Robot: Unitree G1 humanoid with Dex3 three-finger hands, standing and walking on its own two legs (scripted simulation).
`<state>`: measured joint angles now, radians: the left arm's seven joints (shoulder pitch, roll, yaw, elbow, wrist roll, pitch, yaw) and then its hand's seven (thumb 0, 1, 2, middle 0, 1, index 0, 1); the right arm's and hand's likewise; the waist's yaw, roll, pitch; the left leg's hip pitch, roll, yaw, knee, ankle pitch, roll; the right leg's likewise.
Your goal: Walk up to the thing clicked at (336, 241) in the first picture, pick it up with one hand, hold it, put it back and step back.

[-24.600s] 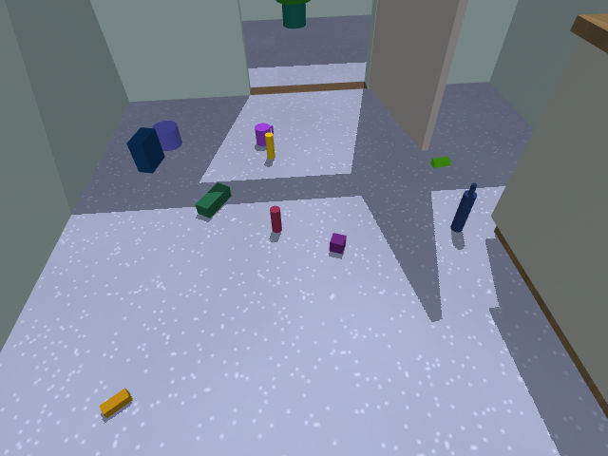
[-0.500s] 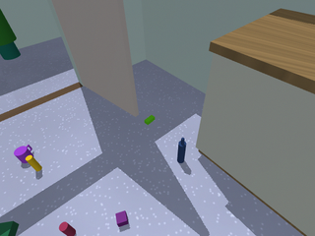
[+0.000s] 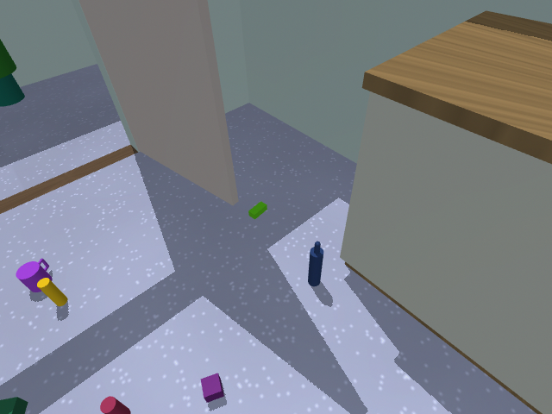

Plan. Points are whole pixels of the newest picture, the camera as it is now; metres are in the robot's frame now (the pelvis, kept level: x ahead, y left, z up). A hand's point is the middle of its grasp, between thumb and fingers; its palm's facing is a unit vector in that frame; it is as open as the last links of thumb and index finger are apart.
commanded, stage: walk up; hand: left
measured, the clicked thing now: (212, 387) +0.40 +0.27 -0.75
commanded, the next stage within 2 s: stand in 0.64 s
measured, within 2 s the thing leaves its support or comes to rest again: neither
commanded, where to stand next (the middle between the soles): +0.03 +0.02 m, yaw +2 degrees
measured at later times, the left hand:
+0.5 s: hand out of the picture +0.07 +0.25 -0.15, palm faces -0.01 -0.94 -0.35, open 7.4 cm
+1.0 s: hand out of the picture +0.06 +0.24 -0.15, palm faces -0.02 -0.94 -0.34, open 7.4 cm
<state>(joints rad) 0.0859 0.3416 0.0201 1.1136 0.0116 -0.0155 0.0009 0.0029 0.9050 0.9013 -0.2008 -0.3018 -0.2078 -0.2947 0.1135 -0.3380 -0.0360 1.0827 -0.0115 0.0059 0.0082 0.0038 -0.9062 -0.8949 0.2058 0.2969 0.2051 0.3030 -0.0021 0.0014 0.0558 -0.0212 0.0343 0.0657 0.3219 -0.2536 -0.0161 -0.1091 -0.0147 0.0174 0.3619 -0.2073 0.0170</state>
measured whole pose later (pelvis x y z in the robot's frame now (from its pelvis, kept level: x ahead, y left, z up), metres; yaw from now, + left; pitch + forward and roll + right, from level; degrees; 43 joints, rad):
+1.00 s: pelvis -0.02 -0.01 +0.00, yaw +0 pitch -2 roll +0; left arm 0.11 0.35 0.00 1.11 0.01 -0.01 -0.01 0.00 0.90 0.90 -0.20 -0.30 -0.21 -0.29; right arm 0.12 -0.35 -0.02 1.11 -0.02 -0.01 0.01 0.00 -0.91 -0.89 0.21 0.30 0.20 0.30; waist -0.01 0.00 0.06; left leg -0.04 0.04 0.06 0.28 -0.20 -0.03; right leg -0.13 -0.01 0.01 0.32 -0.16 0.01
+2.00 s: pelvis -0.10 +0.04 -0.03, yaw +1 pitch -2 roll +0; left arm 0.00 0.41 0.06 0.90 0.01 0.07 0.02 0.00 0.90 0.90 -0.20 -0.30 -0.21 -0.29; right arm 0.13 -0.38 -0.07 0.97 -0.03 0.03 0.00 0.00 -0.91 -0.90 0.20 0.30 0.20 0.30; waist 0.00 -0.07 0.21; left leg -0.28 -0.03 0.01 0.71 -0.40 0.03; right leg -0.47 -0.01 0.11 0.80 -0.39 0.00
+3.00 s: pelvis -0.35 -0.02 -0.02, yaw +1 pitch -3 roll +0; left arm 0.19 0.38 0.08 0.87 0.01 0.05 -0.03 0.00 0.90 0.90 -0.20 -0.30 -0.21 -0.29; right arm 0.19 -0.36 -0.03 0.89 -0.05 -0.01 -0.01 0.01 -0.90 -0.89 0.21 0.30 0.21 0.30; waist 0.02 -0.03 0.11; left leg -0.29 0.02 -0.01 0.63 -0.29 0.00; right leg -0.27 0.00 0.05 0.75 -0.49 -0.01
